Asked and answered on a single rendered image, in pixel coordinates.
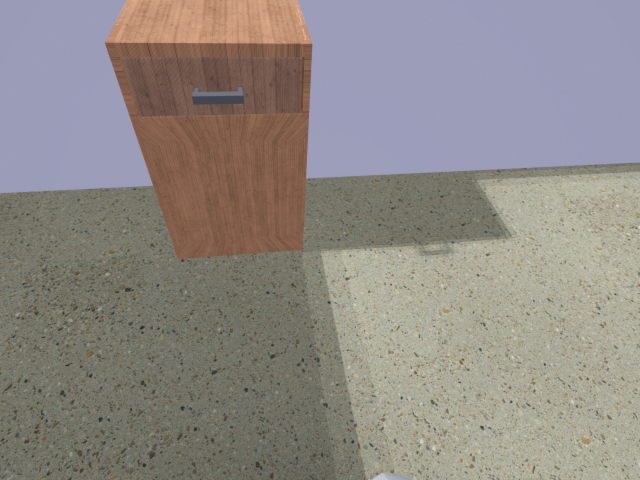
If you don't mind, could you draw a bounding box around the drawer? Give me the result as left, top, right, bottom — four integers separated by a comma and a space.
121, 57, 302, 117

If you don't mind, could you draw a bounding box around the cabinet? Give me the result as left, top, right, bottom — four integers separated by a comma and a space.
105, 0, 312, 259

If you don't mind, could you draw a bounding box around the handle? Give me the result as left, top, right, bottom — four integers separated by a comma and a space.
192, 86, 244, 105

